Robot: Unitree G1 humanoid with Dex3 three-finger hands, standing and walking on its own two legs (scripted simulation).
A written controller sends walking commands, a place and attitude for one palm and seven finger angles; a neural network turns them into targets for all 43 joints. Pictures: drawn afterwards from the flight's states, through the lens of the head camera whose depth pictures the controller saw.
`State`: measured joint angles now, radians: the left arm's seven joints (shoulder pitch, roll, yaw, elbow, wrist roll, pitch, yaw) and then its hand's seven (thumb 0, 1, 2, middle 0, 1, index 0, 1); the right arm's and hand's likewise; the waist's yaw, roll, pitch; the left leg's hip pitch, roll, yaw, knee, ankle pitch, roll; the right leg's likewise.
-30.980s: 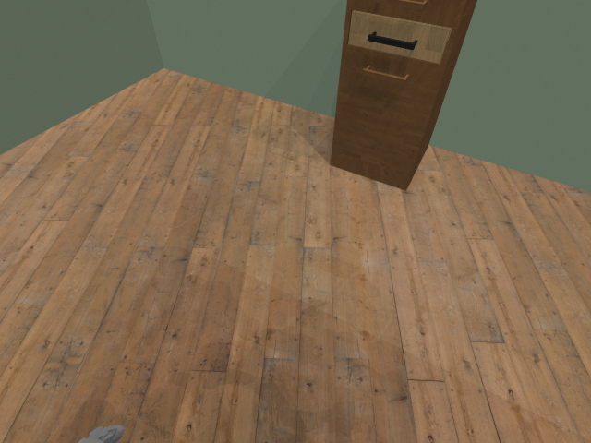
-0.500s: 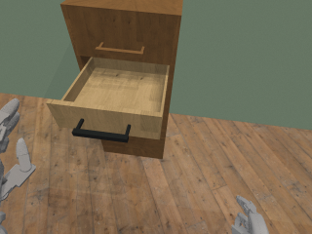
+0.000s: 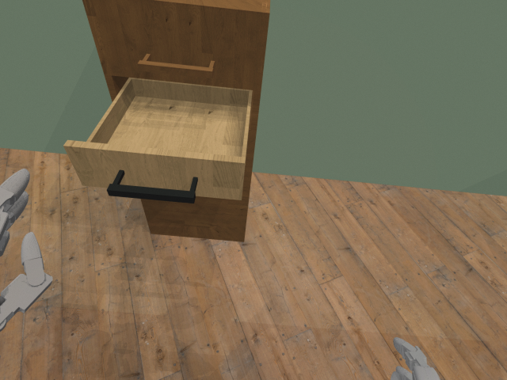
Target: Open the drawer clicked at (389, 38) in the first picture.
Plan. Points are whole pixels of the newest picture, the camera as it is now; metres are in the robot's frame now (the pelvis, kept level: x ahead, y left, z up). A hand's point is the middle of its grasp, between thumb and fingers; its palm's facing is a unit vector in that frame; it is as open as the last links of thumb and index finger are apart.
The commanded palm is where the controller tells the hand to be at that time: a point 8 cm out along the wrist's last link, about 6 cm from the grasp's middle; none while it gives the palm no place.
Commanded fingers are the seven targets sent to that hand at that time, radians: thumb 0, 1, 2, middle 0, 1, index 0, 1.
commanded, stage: stop stepping back and stand still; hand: left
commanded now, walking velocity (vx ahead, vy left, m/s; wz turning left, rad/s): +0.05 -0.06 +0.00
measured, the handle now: (154, 186) +0.52 +0.22 -0.04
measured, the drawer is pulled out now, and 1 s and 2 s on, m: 0.30 0.30 0.30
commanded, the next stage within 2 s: let the arm hang, fingers relaxed in 0.26 s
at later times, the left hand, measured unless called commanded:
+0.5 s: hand (83, 340) +0.19 +0.25 -0.03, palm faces +0.13 -0.90 -0.42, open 7.4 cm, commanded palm none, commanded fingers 0.00 0.90 0.90 -0.20 -0.30 -0.20 -0.30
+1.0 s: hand out of the picture -0.06 +0.20 -0.15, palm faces -0.02 -0.97 -0.26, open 7.3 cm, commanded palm none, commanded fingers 0.00 0.90 0.90 -0.20 -0.30 -0.20 -0.30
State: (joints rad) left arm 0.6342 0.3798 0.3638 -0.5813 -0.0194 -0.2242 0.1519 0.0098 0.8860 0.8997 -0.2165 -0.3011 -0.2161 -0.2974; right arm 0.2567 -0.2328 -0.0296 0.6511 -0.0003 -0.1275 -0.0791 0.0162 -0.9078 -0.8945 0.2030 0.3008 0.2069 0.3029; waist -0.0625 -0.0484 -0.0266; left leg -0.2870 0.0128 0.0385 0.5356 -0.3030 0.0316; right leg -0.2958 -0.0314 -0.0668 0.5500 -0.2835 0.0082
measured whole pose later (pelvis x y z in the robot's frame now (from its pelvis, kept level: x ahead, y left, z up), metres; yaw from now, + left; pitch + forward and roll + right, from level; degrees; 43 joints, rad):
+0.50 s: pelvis -0.01 +0.01 +0.00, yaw +1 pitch +2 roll +0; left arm 0.31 0.30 0.13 0.23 0.04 0.00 0.04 0.00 0.90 0.90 -0.20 -0.30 -0.20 -0.30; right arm 0.16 -0.25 0.00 0.79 -0.02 -0.05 0.01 0.01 -0.91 -0.89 0.20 0.30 0.21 0.30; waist -0.02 0.05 -0.03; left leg -0.35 -0.04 0.05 0.60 -0.29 0.05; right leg -0.32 -0.04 -0.02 0.61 -0.32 0.02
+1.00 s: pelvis -0.01 +0.00 +0.01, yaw +0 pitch -2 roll +0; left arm 0.35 0.19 -0.02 1.13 0.01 0.01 0.04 0.00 0.92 0.90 -0.20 -0.30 -0.20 -0.29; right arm 0.32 -0.16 0.01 1.11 -0.01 0.02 -0.02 0.01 -0.91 -0.89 0.20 0.30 0.20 0.30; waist -0.01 0.03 0.08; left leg -0.17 -0.02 0.05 0.39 -0.19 0.03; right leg -0.15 -0.02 -0.01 0.40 -0.22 0.00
